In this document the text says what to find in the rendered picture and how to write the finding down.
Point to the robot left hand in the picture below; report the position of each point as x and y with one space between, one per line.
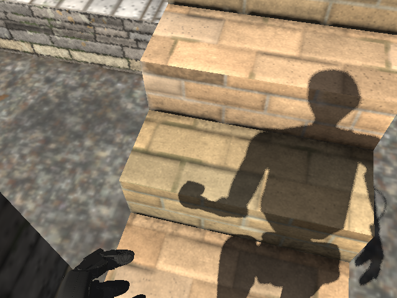
78 282

